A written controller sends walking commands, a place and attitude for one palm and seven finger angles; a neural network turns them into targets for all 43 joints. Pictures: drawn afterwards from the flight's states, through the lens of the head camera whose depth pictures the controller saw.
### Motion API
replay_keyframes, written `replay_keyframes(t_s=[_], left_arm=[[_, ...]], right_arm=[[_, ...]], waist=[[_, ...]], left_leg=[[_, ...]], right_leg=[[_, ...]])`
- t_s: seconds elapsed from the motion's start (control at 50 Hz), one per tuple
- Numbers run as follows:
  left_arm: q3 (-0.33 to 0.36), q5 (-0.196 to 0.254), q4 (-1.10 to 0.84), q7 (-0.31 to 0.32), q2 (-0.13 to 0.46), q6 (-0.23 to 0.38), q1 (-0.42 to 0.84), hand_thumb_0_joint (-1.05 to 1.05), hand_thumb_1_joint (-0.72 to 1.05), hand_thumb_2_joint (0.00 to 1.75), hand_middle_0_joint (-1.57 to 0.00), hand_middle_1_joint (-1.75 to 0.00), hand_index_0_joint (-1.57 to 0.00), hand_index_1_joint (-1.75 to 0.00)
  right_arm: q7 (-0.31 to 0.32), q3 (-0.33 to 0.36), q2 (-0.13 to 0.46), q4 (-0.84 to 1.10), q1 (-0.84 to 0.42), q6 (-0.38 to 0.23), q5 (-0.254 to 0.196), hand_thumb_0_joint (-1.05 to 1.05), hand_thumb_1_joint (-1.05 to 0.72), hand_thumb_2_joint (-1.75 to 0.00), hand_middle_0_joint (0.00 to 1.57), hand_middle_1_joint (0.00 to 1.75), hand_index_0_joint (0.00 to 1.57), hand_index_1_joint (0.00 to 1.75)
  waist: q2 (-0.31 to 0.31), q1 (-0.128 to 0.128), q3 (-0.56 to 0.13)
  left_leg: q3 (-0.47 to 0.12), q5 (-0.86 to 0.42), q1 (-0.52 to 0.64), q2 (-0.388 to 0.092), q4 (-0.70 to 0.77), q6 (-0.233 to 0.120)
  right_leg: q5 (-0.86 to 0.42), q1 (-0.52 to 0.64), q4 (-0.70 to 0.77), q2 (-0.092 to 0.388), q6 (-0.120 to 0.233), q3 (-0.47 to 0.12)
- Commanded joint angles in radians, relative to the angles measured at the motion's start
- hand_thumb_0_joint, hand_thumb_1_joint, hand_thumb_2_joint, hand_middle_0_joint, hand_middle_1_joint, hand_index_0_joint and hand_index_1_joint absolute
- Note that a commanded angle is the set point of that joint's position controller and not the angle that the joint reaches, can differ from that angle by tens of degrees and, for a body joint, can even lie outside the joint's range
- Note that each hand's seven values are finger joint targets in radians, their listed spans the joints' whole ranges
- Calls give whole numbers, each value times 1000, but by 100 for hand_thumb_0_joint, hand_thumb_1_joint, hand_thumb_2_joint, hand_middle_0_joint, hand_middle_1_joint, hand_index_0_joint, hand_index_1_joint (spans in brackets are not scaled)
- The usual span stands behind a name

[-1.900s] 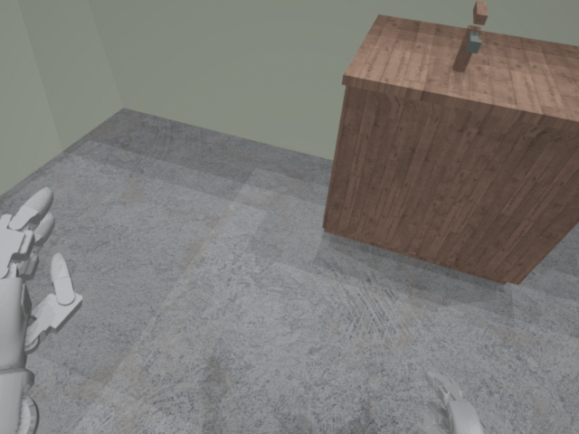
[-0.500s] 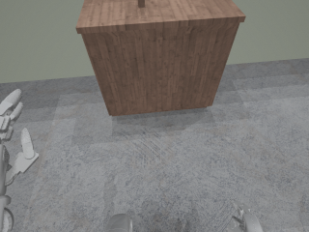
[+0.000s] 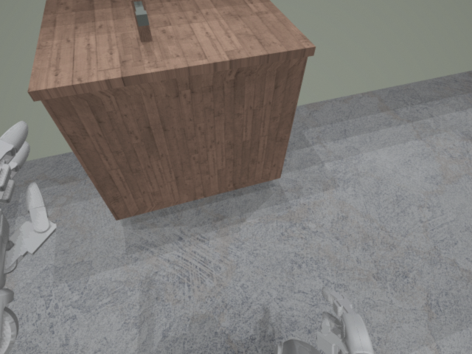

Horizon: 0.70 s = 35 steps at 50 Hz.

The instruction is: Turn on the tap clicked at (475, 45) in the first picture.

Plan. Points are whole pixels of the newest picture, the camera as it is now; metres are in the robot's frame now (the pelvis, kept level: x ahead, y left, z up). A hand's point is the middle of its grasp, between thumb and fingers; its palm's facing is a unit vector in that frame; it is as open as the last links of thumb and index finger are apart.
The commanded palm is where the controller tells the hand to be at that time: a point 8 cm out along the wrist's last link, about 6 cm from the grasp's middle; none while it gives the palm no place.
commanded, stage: take the last steps up to it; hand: left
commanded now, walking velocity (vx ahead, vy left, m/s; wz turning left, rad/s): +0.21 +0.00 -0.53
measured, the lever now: (142, 18) +0.86 +0.32 +0.13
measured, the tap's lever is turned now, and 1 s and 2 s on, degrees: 0 0 0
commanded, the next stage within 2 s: come to a stop and stand still in 1.60 s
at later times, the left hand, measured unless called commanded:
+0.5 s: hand (117, 136) +0.37 +0.21 +0.18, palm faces +0.38 -0.83 -0.40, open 7.4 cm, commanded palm +0.32 +0.25 +0.18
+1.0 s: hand (159, 101) +0.48 +0.18 +0.16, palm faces +0.41 -0.82 -0.40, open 7.4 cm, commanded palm +0.42 +0.22 +0.18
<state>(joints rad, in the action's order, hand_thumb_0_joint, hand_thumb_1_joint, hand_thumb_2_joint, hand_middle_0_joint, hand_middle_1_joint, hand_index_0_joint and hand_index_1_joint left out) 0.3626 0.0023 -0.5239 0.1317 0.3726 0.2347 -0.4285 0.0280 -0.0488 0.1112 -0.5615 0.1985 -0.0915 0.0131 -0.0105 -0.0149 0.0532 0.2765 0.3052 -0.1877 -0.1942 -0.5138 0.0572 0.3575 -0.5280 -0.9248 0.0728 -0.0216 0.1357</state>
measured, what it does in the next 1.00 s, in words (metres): walks ahead: right foot, then left foot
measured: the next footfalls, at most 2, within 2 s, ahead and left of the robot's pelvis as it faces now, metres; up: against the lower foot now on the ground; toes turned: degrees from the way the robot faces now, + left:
right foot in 0.12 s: +0.15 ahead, -0.13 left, +0.00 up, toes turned -11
left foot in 0.46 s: +0.25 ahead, +0.09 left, +0.00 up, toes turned +7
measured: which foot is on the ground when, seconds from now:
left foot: down 0.00-0.12, up 0.14-0.44, down 0.46-0.80, up 0.82-1.00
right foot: up 0.00-0.10, down 0.12-0.48, up 0.50-0.76, down 0.78-1.00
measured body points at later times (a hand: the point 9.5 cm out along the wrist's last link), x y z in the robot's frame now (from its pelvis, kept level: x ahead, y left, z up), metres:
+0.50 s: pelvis +0.15 -0.02 -0.01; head +0.15 -0.01 +0.44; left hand +0.34 +0.25 +0.20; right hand +0.26 -0.31 -0.09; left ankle +0.21 +0.09 -0.74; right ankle +0.12 -0.13 -0.73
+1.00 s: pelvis +0.26 -0.06 +0.00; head +0.29 -0.07 +0.45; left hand +0.45 +0.22 +0.19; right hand +0.41 -0.30 -0.10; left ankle +0.29 +0.07 -0.70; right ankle +0.23 -0.16 -0.74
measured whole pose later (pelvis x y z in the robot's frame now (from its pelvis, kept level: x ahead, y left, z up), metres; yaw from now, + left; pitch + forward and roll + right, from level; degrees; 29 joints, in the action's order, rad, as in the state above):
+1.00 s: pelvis +0.26 -0.06 +0.00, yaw +0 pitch +0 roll +1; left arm 0.33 0.01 -0.47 0.15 0.32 0.20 -0.44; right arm 0.06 0.00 0.22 -0.64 0.20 -0.03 0.00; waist 0.00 -0.01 0.06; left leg 0.11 0.37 -0.45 -0.09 -0.85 0.01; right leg 0.32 -0.19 -0.52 0.07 0.03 0.18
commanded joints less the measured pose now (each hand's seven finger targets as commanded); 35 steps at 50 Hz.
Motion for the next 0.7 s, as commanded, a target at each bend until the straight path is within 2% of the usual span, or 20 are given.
replay_keyframes(t_s=[0.0,0.04,0.06,0.08,0.1,0.12,0.14,0.18,0.24,0.32,0.4,0.42,0.44,0.46,0.48,0.5,0.54,0.58,0.64,0.68], left_arm=[[127,7,-135,11,154,59,31,0,90,90,-20,-30,-20,-30],[128,12,-117,3,162,47,32,0,90,90,-20,-30,-20,-30],[128,7,-130,5,173,37,39,0,90,90,-20,-30,-20,-30],[133,2,-125,8,188,33,26,0,90,90,-20,-30,-20,-30],[232,16,-186,26,285,47,24,0,90,90,-20,-30,-20,-30],[253,33,-201,26,269,52,-11,0,90,90,-20,-30,-20,-30],[247,29,-265,27,279,54,-31,0,90,90,-20,-30,-20,-30],[263,21,-327,36,277,66,-52,0,90,90,-20,-30,-20,-30],[257,26,-291,51,240,66,-107,0,90,90,-20,-30,-20,-30],[235,35,-219,61,207,54,-138,0,90,90,-20,-30,-20,-30],[147,27,-171,58,161,49,-36,0,90,90,-20,-30,-20,-30],[125,22,-177,54,155,52,10,0,90,90,-20,-30,-20,-30],[110,19,-180,51,147,54,50,0,90,90,-20,-30,-20,-30],[104,21,-166,48,140,59,75,0,90,90,-20,-30,-20,-30],[95,14,-158,38,164,65,104,0,90,90,-20,-30,-20,-30],[81,1,-154,37,162,66,131,0,90,90,-20,-30,-20,-30],[65,-1,-207,31,147,64,127,0,90,90,-20,-30,-20,-30],[84,5,-281,33,164,58,98,0,90,90,-20,-30,-20,-30],[88,16,-261,42,145,42,31,0,90,90,-20,-30,-20,-30],[107,19,-196,47,151,25,20,0,90,90,-20,-30,-20,-30]], right_arm=[[14,104,200,124,-35,-48,-3,0,-90,-90,20,30,20,30],[14,110,201,120,-27,-44,-14,0,-90,-90,20,30,20,30],[10,110,190,116,-20,-44,-27,0,-90,-90,20,30,20,30],[11,105,158,130,-34,-42,-35,0,-90,-90,20,30,20,30],[11,88,154,156,-88,-41,-26,0,-90,-90,20,30,20,30],[6,91,159,122,-69,-41,-19,0,-90,-90,20,30,20,30],[-7,87,172,119,-71,-24,-20,0,-90,-90,20,30,20,30],[-12,79,176,91,-102,11,-24,0,-90,-90,20,30,20,30],[11,90,186,85,-102,25,-19,0,-90,-90,20,30,20,30],[28,97,183,99,-86,15,-15,0,-90,-90,20,30,20,30],[49,104,191,105,-44,0,-12,0,-90,-90,20,30,20,30],[57,111,208,108,-34,-2,-14,0,-90,-90,20,30,20,30],[61,116,229,118,-34,-4,-16,0,-90,-90,20,30,20,30],[59,114,237,117,-38,-5,-23,0,-90,-90,20,30,20,30],[60,97,214,113,-54,-16,-15,0,-90,-90,20,30,20,30],[56,90,196,107,-61,-26,-9,0,-90,-90,20,30,20,30],[46,102,202,93,-58,-35,-16,0,-90,-90,20,30,20,30],[39,101,204,93,-50,-49,-13,0,-90,-90,20,30,20,30],[35,93,200,92,-40,-58,-11,0,-90,-90,20,30,20,30],[38,87,195,91,-43,-52,-12,0,-90,-90,20,30,20,30]], waist=[[-247,24,-102],[-169,5,-166],[-46,-12,-219],[196,-8,-264],[283,-12,-277],[208,-14,-299],[198,2,-303],[94,23,-294],[100,35,-238],[130,6,-200],[69,25,-142],[15,31,-134],[-120,34,-115],[-288,28,-96],[-374,33,-83],[-306,38,-32],[-203,19,-54],[-241,14,-105],[-255,22,-134],[-221,23,-135]], left_leg=[[-21,-444,78,-197,98,-129],[16,-517,35,-155,-165,-107],[20,-476,-49,-92,-400,-86],[4,-100,-291,18,-668,-62],[-121,330,-526,102,-855,-40],[-258,307,-494,53,-868,-37],[-284,244,-531,52,-881,-30],[-291,134,-525,23,-851,-17],[-258,80,-403,25,-608,-21],[-154,33,-261,78,-265,-46],[-103,-60,-51,121,-3,-60],[-142,-33,-6,102,50,-75],[-295,19,34,17,123,-124],[-545,55,101,-133,203,-200],[-713,168,64,-228,296,-262],[-746,207,-3,-242,314,-291],[-567,102,14,-181,247,-268],[-436,-2,23,-126,224,-233],[-354,-130,11,-101,197,-208],[-312,-100,-12,-93,158,-184]], right_leg=[[-67,90,207,-46,-2,98],[-143,292,349,-102,13,131],[-235,451,424,-91,37,74],[-547,624,424,84,141,-237],[-852,675,449,284,251,-606],[-652,605,481,307,247,-592],[-453,616,505,318,261,-613],[-385,546,512,287,249,-430],[-326,366,559,244,215,-275],[-211,347,572,222,195,-228],[-5,279,509,156,123,-177],[26,258,435,128,102,-156],[80,171,308,60,67,-122],[174,28,122,-39,27,-37],[254,-31,-76,-48,21,-68],[205,-55,-156,-19,22,-117],[159,-51,-118,7,14,-108],[103,20,-11,0,8,-58],[77,132,163,-31,-1,7],[34,212,286,-55,-5,45]])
